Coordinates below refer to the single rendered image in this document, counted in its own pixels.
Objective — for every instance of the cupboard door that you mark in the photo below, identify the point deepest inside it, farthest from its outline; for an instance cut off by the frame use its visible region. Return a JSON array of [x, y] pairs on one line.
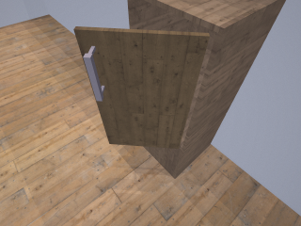
[[150, 77]]

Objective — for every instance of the handle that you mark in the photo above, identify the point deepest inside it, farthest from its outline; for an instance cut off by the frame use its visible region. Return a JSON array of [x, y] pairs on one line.
[[93, 75]]

